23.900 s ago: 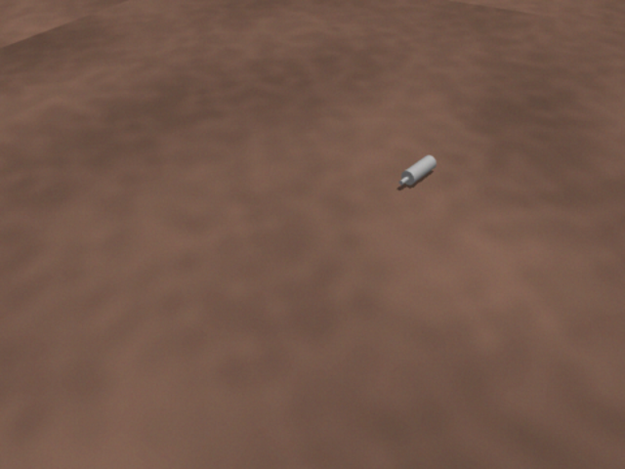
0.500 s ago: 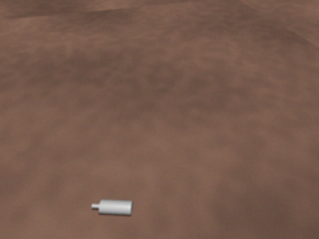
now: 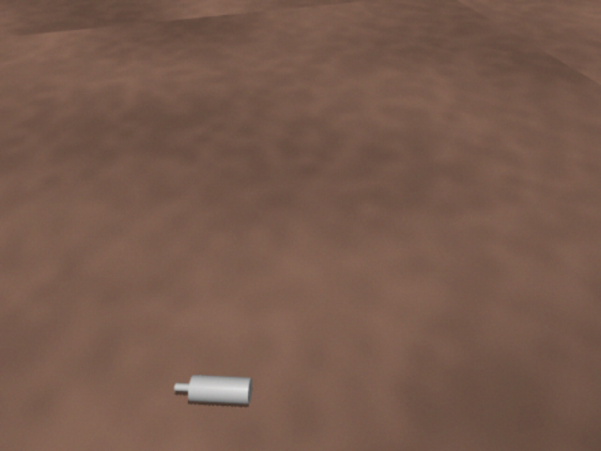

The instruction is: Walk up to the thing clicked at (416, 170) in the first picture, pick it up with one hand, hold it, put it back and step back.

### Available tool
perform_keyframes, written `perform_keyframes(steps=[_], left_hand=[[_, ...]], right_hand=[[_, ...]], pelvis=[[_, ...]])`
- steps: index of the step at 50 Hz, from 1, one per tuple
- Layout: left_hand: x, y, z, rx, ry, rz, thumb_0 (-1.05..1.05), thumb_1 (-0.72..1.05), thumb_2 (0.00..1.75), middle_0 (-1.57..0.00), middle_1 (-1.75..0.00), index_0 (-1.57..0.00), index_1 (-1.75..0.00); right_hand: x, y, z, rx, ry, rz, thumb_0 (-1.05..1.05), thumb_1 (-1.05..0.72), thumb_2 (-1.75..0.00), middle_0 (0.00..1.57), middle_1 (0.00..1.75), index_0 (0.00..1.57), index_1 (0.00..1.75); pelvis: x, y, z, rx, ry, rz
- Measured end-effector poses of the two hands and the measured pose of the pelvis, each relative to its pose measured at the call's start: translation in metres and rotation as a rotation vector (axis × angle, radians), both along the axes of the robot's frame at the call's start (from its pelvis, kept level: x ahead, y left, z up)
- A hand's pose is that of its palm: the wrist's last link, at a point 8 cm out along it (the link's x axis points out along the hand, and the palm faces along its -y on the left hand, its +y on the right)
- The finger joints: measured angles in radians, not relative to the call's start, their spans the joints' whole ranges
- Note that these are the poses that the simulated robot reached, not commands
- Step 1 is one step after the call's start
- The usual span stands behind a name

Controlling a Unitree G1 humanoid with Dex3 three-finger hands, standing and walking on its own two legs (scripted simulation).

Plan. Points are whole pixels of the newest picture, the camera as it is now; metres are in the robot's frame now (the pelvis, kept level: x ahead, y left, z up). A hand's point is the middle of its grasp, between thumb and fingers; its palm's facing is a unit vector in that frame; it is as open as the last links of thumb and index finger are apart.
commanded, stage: stand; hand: left
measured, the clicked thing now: (212, 388) +0.44 +0.30 -0.74
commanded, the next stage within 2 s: walk up in 0.20 s
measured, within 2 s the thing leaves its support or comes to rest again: neither
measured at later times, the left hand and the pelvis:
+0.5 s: hand out of the picture +0.05 +0.36 -0.17, palm faces +0.01 -0.89 -0.45, open 7.4 cm; pelvis +0.01 +0.07 -0.02, yaw +2 degrees
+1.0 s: hand out of the picture +0.13 +0.34 -0.17, palm faces -0.04 -0.94 -0.34, open 7.4 cm; pelvis +0.02 +0.09 -0.02, yaw -1 degrees
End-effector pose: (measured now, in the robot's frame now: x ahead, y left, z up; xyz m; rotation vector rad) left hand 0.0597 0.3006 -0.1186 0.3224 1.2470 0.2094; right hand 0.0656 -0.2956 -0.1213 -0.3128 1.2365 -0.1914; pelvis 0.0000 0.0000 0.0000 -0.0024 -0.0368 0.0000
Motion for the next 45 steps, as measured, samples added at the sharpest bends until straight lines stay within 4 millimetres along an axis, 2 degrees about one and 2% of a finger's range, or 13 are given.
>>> perform_keyframes(steps=[11, 14, 20, 25, 28, 32, 35, 40, 45], left_hand=[[0.001, 0.0, 0.0, 0.0, -0.009, 0.0, 0.01, 0.91, 0.9, -0.2, -0.3, -0.2, -0.3], [-0.003, 0.008, 0.002, 0.024, -0.032, 0.011, 0.01, 0.91, 0.9, -0.21, -0.3, -0.2, -0.3], [-0.017, 0.054, 0.007, 0.093, -0.018, 0.029, 0.01, 0.9, 0.9, -0.21, -0.3, -0.2, -0.3], [-0.013, 0.102, -0.007, 0.106, 0.004, 0.039, 0.01, 0.9, 0.9, -0.21, -0.3, -0.2, -0.3], [-0.005, 0.113, -0.008, 0.089, 0.008, 0.048, 0.01, 0.91, 0.9, -0.2, -0.3, -0.2, -0.3], [0.005, 0.115, -0.009, 0.056, 0.009, 0.037, 0.01, 0.91, 0.9, -0.2, -0.3, -0.2, -0.3], [0.012, 0.111, -0.012, 0.043, 0.023, 0.013, 0.01, 0.91, 0.9, -0.2, -0.3, -0.2, -0.3], [0.025, 0.1, -0.013, 0.035, 0.013, -0.014, 0.01, 0.91, 0.9, -0.2, -0.3, -0.2, -0.3], [0.038, 0.092, -0.01, 0.01, -0.028, -0.028, 0.01, 0.91, 0.9, -0.21, -0.3, -0.2, -0.3]], right_hand=[[0.001, -0.001, 0.001, -0.001, -0.002, 0.003, 0.0, -0.9, -0.9, 0.2, 0.3, 0.2, 0.3], [0.003, -0.004, -0.001, -0.01, 0.013, 0.009, 0.0, -0.9, -0.9, 0.21, 0.3, 0.2, 0.3], [0.011, 0.009, 0.0, -0.03, 0.018, 0.019, 0.0, -0.9, -0.9, 0.2, 0.3, 0.2, 0.3], [0.012, 0.043, -0.004, -0.053, 0.02, 0.024, 0.0, -0.9, -0.9, 0.2, 0.3, 0.2, 0.3], [0.009, 0.067, 0.0, -0.035, 0.028, 0.021, 0.0, -0.9, -0.9, 0.2, 0.3, 0.2, 0.3], [0.015, 0.089, 0.001, -0.015, 0.007, 0.014, 0.0, -0.9, -0.9, 0.21, 0.3, 0.2, 0.3], [0.024, 0.096, -0.003, -0.005, -0.04, -0.001, 0.0, -0.9, -0.9, 0.21, 0.31, 0.21, 0.3], [0.038, 0.091, -0.012, -0.002, -0.09, -0.02, 0.0, -0.9, -0.9, 0.21, 0.31, 0.21, 0.3], [0.044, 0.083, -0.009, -0.021, -0.097, -0.024, 0.0, -0.9, -0.9, 0.21, 0.31, 0.21, 0.3]], pelvis=[[0.0, 0.001, 0.0, -0.002, 0.0, 0.0], [-0.001, 0.008, -0.003, -0.014, -0.001, 0.005], [0.003, 0.038, -0.008, -0.018, 0.006, 0.016], [0.005, 0.07, -0.02, 0.003, -0.005, 0.029], [0.009, 0.079, -0.015, -0.004, 0.0, 0.035], [0.017, 0.088, -0.011, -0.003, 0.003, 0.013], [0.02, 0.092, -0.013, 0.0, -0.006, -0.004], [0.021, 0.09, -0.019, -0.007, -0.026, -0.014], [0.023, 0.088, -0.018, 0.001, -0.018, -0.009]])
